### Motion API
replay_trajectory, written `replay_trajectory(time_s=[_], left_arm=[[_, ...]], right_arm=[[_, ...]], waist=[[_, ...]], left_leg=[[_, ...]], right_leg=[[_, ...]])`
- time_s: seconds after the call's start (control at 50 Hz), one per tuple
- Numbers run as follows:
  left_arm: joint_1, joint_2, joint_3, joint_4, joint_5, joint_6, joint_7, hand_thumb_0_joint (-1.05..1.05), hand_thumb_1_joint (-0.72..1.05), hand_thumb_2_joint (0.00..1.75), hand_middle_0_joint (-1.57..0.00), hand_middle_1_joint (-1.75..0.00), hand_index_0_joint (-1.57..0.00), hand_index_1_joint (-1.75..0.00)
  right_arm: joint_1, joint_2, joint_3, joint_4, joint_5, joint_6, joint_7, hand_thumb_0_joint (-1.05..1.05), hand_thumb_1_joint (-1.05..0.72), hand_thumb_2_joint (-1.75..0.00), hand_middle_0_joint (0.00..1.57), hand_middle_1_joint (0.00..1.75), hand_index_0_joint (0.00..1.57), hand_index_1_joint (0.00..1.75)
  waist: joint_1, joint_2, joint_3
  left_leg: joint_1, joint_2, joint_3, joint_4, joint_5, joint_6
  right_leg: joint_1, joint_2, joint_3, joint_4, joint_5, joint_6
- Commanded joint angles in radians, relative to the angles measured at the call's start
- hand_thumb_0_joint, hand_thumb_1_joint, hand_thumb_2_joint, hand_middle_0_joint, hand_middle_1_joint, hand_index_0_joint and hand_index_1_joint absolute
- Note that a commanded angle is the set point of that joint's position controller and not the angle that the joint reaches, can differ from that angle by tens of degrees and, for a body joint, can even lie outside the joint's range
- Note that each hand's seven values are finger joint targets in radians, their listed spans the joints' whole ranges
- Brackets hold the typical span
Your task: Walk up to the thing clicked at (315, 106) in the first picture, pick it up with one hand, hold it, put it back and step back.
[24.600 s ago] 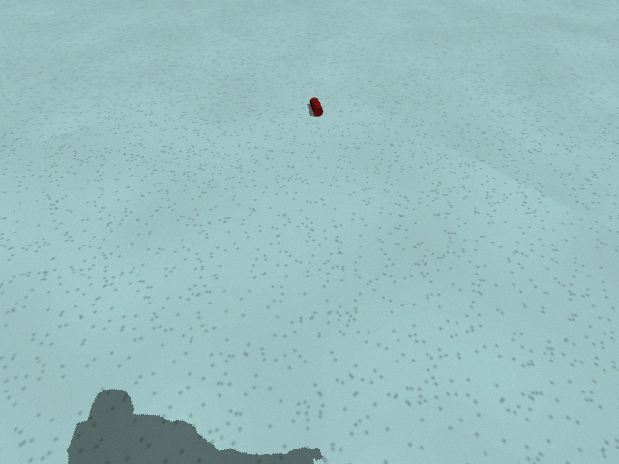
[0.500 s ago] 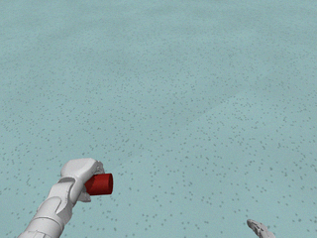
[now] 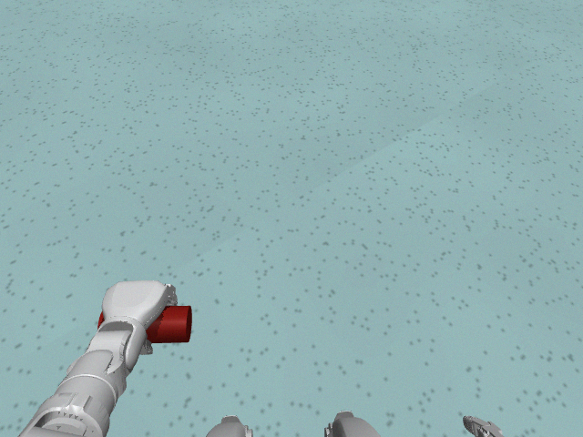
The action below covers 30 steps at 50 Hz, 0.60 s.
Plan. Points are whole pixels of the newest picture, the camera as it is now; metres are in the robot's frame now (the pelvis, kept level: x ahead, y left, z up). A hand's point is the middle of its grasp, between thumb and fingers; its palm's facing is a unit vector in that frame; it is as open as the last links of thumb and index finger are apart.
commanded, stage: crouch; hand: left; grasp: from above
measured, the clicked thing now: (147, 324) +0.33 +0.23 -0.13
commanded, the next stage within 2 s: lower in 1.46 s
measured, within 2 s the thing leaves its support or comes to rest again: neither
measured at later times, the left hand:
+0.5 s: hand (174, 340) +0.36 +0.24 -0.36, palm faces -0.48 +0.02 -0.87, open 8.8 cm
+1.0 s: hand (188, 343) +0.39 +0.24 -0.49, palm faces -0.48 -0.01 -0.88, open 8.8 cm
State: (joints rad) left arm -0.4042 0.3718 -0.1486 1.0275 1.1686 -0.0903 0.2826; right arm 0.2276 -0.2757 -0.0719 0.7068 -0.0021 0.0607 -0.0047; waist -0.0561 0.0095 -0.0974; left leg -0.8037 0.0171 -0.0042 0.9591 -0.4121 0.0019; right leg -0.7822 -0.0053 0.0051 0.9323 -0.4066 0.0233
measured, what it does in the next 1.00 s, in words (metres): lowers itself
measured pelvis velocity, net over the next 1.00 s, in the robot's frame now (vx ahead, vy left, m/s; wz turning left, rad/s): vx -0.05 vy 0.00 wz -0.07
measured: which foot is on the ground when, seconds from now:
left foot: down 0.00-1.00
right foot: down 0.00-1.00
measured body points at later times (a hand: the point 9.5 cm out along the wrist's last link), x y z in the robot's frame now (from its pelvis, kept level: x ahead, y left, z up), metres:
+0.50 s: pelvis -0.05 +0.01 -0.21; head +0.15 +0.03 +0.20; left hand +0.38 +0.24 -0.31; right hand -0.01 -0.27 -0.34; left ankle +0.03 +0.12 -0.68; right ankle +0.02 -0.13 -0.68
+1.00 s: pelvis -0.05 +0.00 -0.31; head +0.19 +0.04 +0.07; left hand +0.41 +0.24 -0.44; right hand -0.01 -0.28 -0.42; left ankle +0.03 +0.12 -0.68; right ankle +0.02 -0.13 -0.68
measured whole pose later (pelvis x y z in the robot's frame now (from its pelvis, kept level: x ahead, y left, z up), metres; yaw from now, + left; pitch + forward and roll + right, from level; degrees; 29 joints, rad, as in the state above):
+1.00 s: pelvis -0.05 +0.00 -0.31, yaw -4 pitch +38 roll -7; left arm -0.85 0.60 0.07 1.35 1.27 -0.18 0.41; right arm 0.16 -0.26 -0.02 0.75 -0.13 -0.07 0.11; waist -0.19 0.01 -0.13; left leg -2.13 0.01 -0.09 2.15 -0.69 0.01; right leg -2.07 0.01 -0.05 2.09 -0.69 0.03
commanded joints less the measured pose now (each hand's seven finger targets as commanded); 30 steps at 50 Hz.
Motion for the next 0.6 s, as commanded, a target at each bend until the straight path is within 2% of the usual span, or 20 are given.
replay_trajectory(time_s=[0.0, 0.02, 0.08, 0.12, 0.14, 0.16, 0.22, 0.24, 0.28, 0.32, 0.34, 0.36, 0.4, 0.42, 0.46, 0.48, 0.52, 0.56, 0.58], left_arm=[[-0.433, 0.227, 0.098, -0.119, 0.02, -0.004, 0.113, 0.0, 0.69, 0.61, -1.08, -0.47, -1.08, -0.47], [-0.428, 0.213, 0.092, -0.08, 0.027, -0.004, 0.119, 0.0, 0.69, 0.61, -1.07, -0.47, -1.08, -0.47], [-0.463, 0.232, 0.109, -0.048, 0.021, -0.004, 0.141, 0.0, 0.68, 0.62, -1.07, -0.47, -1.07, -0.47], [-0.508, 0.276, 0.129, -0.05, 0.028, -0.001, 0.15, 0.0, 0.68, 0.62, -1.07, -0.48, -1.07, -0.48], [-0.55, 0.277, 0.127, -0.072, 0.025, 0.001, 0.154, 0.0, 0.68, 0.63, -1.07, -0.48, -1.07, -0.49], [-0.544, 0.295, 0.143, -0.061, 0.029, 0.006, 0.156, 0.0, 0.67, 0.66, -1.06, -0.49, -1.06, -0.5], [-0.561, 0.337, 0.171, -0.02, 0.028, 0.016, 0.149, 0.0, 0.68, 0.63, -1.06, -0.49, -1.06, -0.49], [-0.567, 0.323, 0.162, -0.002, 0.026, 0.015, 0.14, 0.0, 0.7, 0.63, -1.07, -0.49, -1.08, -0.49], [-0.582, 0.358, 0.182, 0.005, 0.026, 0.011, 0.133, 0.0, 0.71, 0.69, -1.09, -0.52, -1.09, -0.52], [-0.606, 0.359, 0.185, 0.033, 0.02, 0.003, 0.127, 0.0, 0.73, 0.68, -1.11, -0.51, -1.11, -0.51], [-0.62, 0.342, 0.18, 0.048, 0.016, -0.005, 0.12, 0.0, 0.75, 0.68, -1.11, -0.51, -1.11, -0.51], [-0.628, 0.356, 0.184, 0.037, 0.013, -0.014, 0.117, 0.0, 0.77, 0.66, -1.12, -0.52, -1.13, -0.51], [-0.658, 0.377, 0.193, 0.035, 0.017, -0.033, 0.115, 0.0, 0.77, 0.7, -1.13, -0.51, -1.13, -0.51], [-0.654, 0.368, 0.189, 0.04, 0.019, -0.041, 0.115, 0.0, 0.78, 0.69, -1.13, -0.51, -1.14, -0.51], [-0.698, 0.406, 0.207, 0.019, 0.026, -0.06, 0.122, 0.0, 0.78, 0.7, -1.14, -0.5, -1.14, -0.5], [-0.714, 0.411, 0.217, 0.019, 0.033, -0.067, 0.128, 0.0, 0.77, 0.73, -1.13, -0.53, -1.13, -0.53], [-0.755, 0.418, 0.215, -0.007, 0.046, -0.081, 0.142, 0.0, 0.78, 0.72, -1.14, -0.52, -1.14, -0.52], [-0.717, 0.45, 0.24, 0.055, 0.059, -0.083, 0.159, 0.0, 0.75, 0.71, -1.14, -0.5, -1.13, -0.51], [-0.727, 0.457, 0.246, 0.045, 0.064, -0.087, 0.166, 0.0, 0.76, 0.72, -1.13, -0.51, -1.13, -0.52]], right_arm=[[0.078, -0.157, -0.064, -0.065, -0.014, -0.041, -0.007, 0.0, -0.89, -0.9, 0.2, 0.3, 0.2, 0.3], [0.086, -0.158, -0.065, -0.065, -0.017, -0.045, -0.009, 0.0, -0.89, -0.9, 0.2, 0.3, 0.2, 0.3], [0.092, -0.16, -0.066, -0.057, -0.025, -0.063, -0.016, 0.0, -0.89, -0.9, 0.2, 0.3, 0.2, 0.3], [0.098, -0.163, -0.066, -0.052, -0.03, -0.071, -0.022, 0.0, -0.89, -0.9, 0.2, 0.3, 0.2, 0.3], [0.102, -0.163, -0.067, -0.054, -0.031, -0.075, -0.025, 0.0, -0.89, -0.89, 0.2, 0.3, 0.2, 0.3], [0.102, -0.168, -0.069, -0.047, -0.034, -0.078, -0.026, 0.0, -0.89, -0.89, 0.2, 0.3, 0.2, 0.3], [0.1, -0.179, -0.066, -0.035, -0.047, -0.088, -0.026, 0.0, -0.89, -0.89, 0.2, 0.3, 0.2, 0.3], [0.103, -0.182, -0.068, -0.029, -0.051, -0.091, -0.023, 0.0, -0.88, -0.89, 0.2, 0.3, 0.2, 0.3], [0.105, -0.187, -0.064, -0.03, -0.053, -0.098, -0.017, 0.0, -0.89, -0.9, 0.2, 0.3, 0.2, 0.3], [0.115, -0.183, -0.061, -0.024, -0.056, -0.106, -0.012, 0.0, -0.89, -0.9, 0.2, 0.3, 0.2, 0.3], [0.12, -0.184, -0.057, -0.017, -0.061, -0.112, -0.007, 0.0, -0.89, -0.9, 0.2, 0.3, 0.2, 0.3], [0.119, -0.181, -0.052, -0.02, -0.061, -0.117, -0.002, 0.0, -0.89, -0.9, 0.2, 0.3, 0.2, 0.3], [0.123, -0.191, -0.054, -0.013, -0.065, -0.125, 0.007, 0.0, -0.89, -0.9, 0.2, 0.3, 0.2, 0.3], [0.13, -0.19, -0.05, -0.011, -0.066, -0.127, 0.012, 0.0, -0.89, -0.9, 0.2, 0.3, 0.2, 0.3], [0.128, -0.194, -0.05, -0.005, -0.071, -0.133, 0.02, 0.0, -0.89, -0.9, 0.2, 0.3, 0.2, 0.3], [0.139, -0.199, -0.048, 0.004, -0.076, -0.137, 0.024, 0.0, -0.89, -0.9, 0.2, 0.3, 0.2, 0.3], [0.142, -0.19, -0.041, 0.011, -0.082, -0.141, 0.033, 0.0, -0.89, -0.9, 0.2, 0.3, 0.2, 0.3], [0.151, -0.199, -0.039, 0.021, -0.087, -0.139, 0.041, 0.0, -0.89, -0.9, 0.2, 0.3, 0.2, 0.3], [0.152, -0.191, -0.035, 0.016, -0.092, -0.142, 0.048, 0.0, -0.89, -0.9, 0.2, 0.3, 0.2, 0.3]], waist=[[-0.029, 0.086, -0.416], [-0.034, 0.075, -0.427], [-0.04, 0.069, -0.496], [-0.042, 0.093, -0.557], [-0.05, 0.102, -0.581], [-0.047, 0.113, -0.594], [-0.052, 0.135, -0.62], [-0.062, 0.142, -0.633], [-0.06, 0.156, -0.651], [-0.075, 0.114, -0.663], [-0.093, 0.12, -0.65], [-0.087, 0.129, -0.669], [-0.101, 0.139, -0.679], [-0.102, 0.142, -0.692], [-0.1, 0.161, -0.747], [-0.115, 0.175, -0.752], [-0.112, 0.204, -0.784], [-0.105, 0.201, -0.773], [-0.107, 0.214, -0.781]], left_leg=[[0.083, -0.024, 0.001, 0.102, 0.224, 0.004], [0.03, -0.026, 0.0, 0.134, 0.189, 0.007], [-0.122, -0.03, 0.001, 0.243, 0.106, 0.015], [-0.183, -0.03, 0.002, 0.31, 0.08, 0.018], [-0.216, -0.03, -0.004, 0.329, 0.049, 0.017], [-0.232, -0.027, -0.011, 0.346, 0.04, 0.013], [-0.279, -0.016, -0.048, 0.397, 0.017, 0.004], [-0.29, -0.014, -0.059, 0.421, 0.015, 0.002], [-0.336, -0.015, -0.068, 0.454, -0.03, 0.0], [-0.423, -0.024, -0.053, 0.512, -0.08, 0.012], [-0.454, -0.024, -0.061, 0.539, -0.087, 0.012], [-0.47, -0.026, -0.059, 0.562, -0.093, 0.014], [-0.497, -0.024, -0.08, 0.588, -0.139, 0.01], [-0.504, -0.025, -0.08, 0.604, -0.137, 0.01], [-0.518, -0.027, -0.074, 0.655, -0.124, 0.01], [-0.522, -0.025, -0.084, 0.671, -0.115, 0.006], [-0.527, -0.025, -0.077, 0.711, -0.091, 0.006], [-0.559, -0.028, -0.059, 0.752, -0.065, 0.011], [-0.571, -0.029, -0.055, 0.772, -0.049, 0.009]], right_leg=[[-0.139, 0.033, -0.027, 0.088, 0.188, -0.055], [-0.17, 0.034, -0.029, 0.12, 0.164, -0.056], [-0.269, 0.033, -0.029, 0.225, 0.101, -0.058], [-0.327, 0.031, -0.028, 0.285, 0.082, -0.058], [-0.356, 0.03, -0.03, 0.314, 0.061, -0.059], [-0.391, 0.028, -0.032, 0.344, 0.046, -0.062], [-0.528, 0.027, -0.05, 0.435, 0.0, -0.065], [-0.567, 0.028, -0.057, 0.466, -0.009, -0.065], [-0.622, 0.025, -0.062, 0.515, -0.046, -0.067], [-0.641, 0.028, -0.062, 0.54, -0.076, -0.065], [-0.688, 0.023, -0.061, 0.566, -0.081, -0.064], [-0.706, 0.023, -0.064, 0.586, -0.09, -0.065], [-0.762, 0.019, -0.071, 0.62, -0.126, -0.064], [-0.776, 0.019, -0.075, 0.638, -0.125, -0.066], [-0.804, 0.022, -0.076, 0.678, -0.115, -0.066], [-0.833, 0.015, -0.079, 0.702, -0.11, -0.063], [-0.859, 0.017, -0.084, 0.734, -0.094, -0.065], [-0.871, 0.019, -0.081, 0.753, -0.072, -0.063], [-0.868, 0.017, -0.081, 0.771, -0.057, -0.063]])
